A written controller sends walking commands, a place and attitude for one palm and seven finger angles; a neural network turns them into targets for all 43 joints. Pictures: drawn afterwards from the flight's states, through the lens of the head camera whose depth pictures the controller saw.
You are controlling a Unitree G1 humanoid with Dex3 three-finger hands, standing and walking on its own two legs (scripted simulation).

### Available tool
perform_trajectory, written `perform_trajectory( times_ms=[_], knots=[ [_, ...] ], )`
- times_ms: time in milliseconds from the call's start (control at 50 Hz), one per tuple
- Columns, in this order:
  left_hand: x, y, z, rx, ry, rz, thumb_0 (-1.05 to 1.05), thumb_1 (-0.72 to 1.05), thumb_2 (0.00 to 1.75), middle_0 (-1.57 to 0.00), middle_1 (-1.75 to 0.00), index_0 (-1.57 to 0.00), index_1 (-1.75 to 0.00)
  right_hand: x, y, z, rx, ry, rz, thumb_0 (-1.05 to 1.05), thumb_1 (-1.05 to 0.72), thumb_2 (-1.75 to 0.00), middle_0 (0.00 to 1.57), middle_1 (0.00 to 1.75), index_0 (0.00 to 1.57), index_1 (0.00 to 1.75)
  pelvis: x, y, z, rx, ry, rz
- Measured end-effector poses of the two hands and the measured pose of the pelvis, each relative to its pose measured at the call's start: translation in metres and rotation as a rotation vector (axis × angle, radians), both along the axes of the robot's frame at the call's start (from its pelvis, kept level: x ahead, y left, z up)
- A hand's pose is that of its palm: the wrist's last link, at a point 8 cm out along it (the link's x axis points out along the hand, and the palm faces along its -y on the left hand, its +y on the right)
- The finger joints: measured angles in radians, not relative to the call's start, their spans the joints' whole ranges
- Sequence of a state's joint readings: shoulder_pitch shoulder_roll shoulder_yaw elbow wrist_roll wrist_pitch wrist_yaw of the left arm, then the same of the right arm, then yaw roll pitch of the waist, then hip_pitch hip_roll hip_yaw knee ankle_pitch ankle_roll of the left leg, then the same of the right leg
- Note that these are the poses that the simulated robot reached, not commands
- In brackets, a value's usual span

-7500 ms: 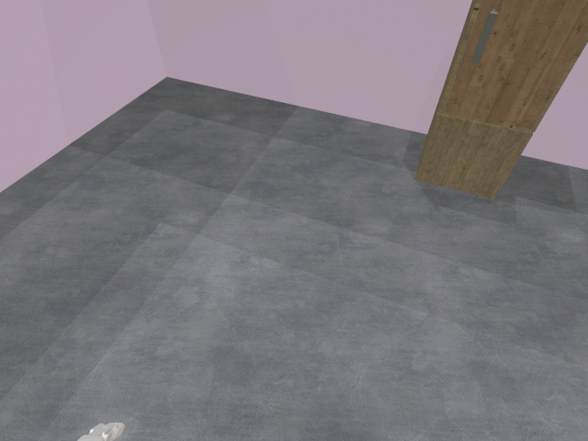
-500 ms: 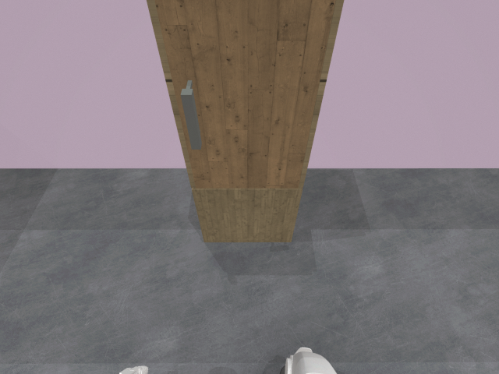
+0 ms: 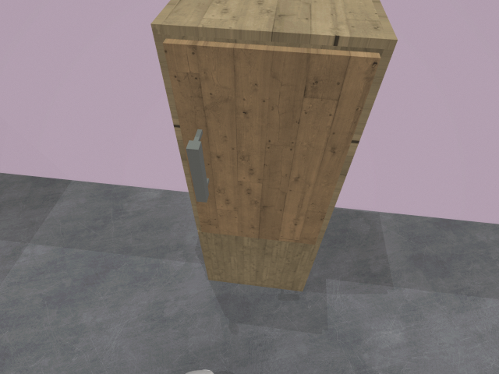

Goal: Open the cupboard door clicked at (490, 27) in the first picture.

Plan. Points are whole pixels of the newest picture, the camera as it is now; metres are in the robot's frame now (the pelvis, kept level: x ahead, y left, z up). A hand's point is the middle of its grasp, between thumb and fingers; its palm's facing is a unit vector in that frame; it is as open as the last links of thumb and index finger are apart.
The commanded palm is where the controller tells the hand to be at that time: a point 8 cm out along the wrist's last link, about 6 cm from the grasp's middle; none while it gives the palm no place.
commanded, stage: come to a stop and stand still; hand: left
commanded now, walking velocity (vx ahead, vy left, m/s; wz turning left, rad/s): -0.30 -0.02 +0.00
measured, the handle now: (200, 166) +0.53 +0.17 -0.02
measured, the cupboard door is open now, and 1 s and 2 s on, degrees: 0 0 0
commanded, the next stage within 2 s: look again from close up in 1.22 s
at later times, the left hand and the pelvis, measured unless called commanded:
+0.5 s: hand out of the picture +0.03 +0.16 -0.16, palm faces +0.02 -0.95 -0.31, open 7.3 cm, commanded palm none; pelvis -0.02 -0.04 -0.01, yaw -2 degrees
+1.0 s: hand out of the picture -0.04 +0.19 -0.18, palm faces +0.06 -0.98 -0.21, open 7.3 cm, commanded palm none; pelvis -0.04 +0.00 +0.00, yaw +0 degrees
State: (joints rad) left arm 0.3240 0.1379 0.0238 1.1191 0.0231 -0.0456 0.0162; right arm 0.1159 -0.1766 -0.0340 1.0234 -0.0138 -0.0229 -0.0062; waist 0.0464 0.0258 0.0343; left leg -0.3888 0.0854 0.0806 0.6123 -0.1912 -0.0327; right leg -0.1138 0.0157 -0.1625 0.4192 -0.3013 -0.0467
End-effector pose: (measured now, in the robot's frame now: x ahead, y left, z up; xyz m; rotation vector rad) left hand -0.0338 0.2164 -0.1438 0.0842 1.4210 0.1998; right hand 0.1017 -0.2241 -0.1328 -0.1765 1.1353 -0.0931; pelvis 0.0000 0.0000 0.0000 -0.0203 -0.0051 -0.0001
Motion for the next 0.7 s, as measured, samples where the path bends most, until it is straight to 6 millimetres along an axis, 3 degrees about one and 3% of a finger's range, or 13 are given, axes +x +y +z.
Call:
perform_trajectory(
  times_ms=[80, 180, 240, 340, 420, 480, 600, 700],
  knots=[
    [0.003, -0.003, -0.013, -0.034, 0.062, 0.02, 0.0, 0.91, 0.9, -0.2, -0.3, -0.2, -0.3, 0.029, 0.022, 0.0, -0.001, -0.012, 0.022, 0.0, -0.91, -0.9, 0.19, 0.3, 0.19, 0.3, 0.02, 0.009, -0.005, 0.015, -0.009, -0.007],
    [0.023, 0.001, -0.011, -0.028, 0.074, -0.011, 0.0, 0.91, 0.9, -0.2, -0.3, -0.2, -0.3, 0.027, 0.034, -0.004, 0.018, 0.018, -0.012, 0.0, -0.91, -0.9, 0.2, 0.3, 0.2, 0.3, 0.02, 0.011, -0.003, 0.032, -0.009, -0.028],
    [0.039, 0.009, -0.005, 0.012, 0.043, -0.038, 0.0, 0.91, 0.9, -0.2, -0.3, -0.2, -0.3, 0.011, 0.026, -0.009, 0.024, 0.042, -0.059, -0.01, -0.91, -0.9, 0.2, 0.3, 0.2, 0.3, 0.009, 0.006, -0.002, 0.027, -0.004, -0.033],
    [0.063, 0.017, 0.004, 0.098, -0.055, -0.077, 0.0, 0.91, 0.9, -0.2, -0.3, -0.2, -0.3, -0.019, -0.015, -0.016, 0.0, 0.07, -0.095, -0.02, -0.92, -0.9, 0.2, 0.3, 0.2, 0.3, -0.009, -0.013, -0.006, 0.03, -0.006, -0.044],
    [0.068, 0.009, 0.007, 0.16, -0.149, -0.104, 0.0, 0.91, 0.9, -0.2, -0.3, -0.2, -0.3, -0.047, -0.052, -0.031, 0.003, 0.092, -0.121, -0.01, -0.92, -0.9, 0.2, 0.3, 0.2, 0.3, -0.02, -0.035, -0.018, 0.051, -0.017, -0.039],
    [0.061, -0.006, 0.017, 0.151, -0.164, -0.11, 0.0, 0.91, 0.9, -0.2, -0.3, -0.2, -0.3, -0.068, -0.07, -0.029, 0.003, 0.126, -0.131, -0.01, -0.92, -0.9, 0.2, 0.3, 0.2, 0.3, -0.024, -0.043, -0.012, 0.047, -0.028, -0.026],
    [0.051, -0.029, 0.027, 0.101, -0.163, -0.113, 0.0, 0.91, 0.9, -0.2, -0.3, -0.2, -0.3, -0.106, -0.082, -0.015, -0.003, 0.183, -0.133, 0.0, -0.91, -0.9, 0.19, 0.3, 0.19, 0.3, -0.028, -0.049, 0.003, 0.066, -0.009, -0.03],
    [0.038, -0.026, 0.025, 0.087, -0.162, -0.078, 0.0, 0.92, 0.9, -0.21, -0.3, -0.21, -0.3, -0.128, -0.075, -0.009, -0.022, 0.256, -0.103, 0.0, -0.91, -0.9, 0.19, 0.3, 0.19, 0.3, -0.034, -0.043, 0.007, 0.063, 0.005, -0.008]
  ],
)
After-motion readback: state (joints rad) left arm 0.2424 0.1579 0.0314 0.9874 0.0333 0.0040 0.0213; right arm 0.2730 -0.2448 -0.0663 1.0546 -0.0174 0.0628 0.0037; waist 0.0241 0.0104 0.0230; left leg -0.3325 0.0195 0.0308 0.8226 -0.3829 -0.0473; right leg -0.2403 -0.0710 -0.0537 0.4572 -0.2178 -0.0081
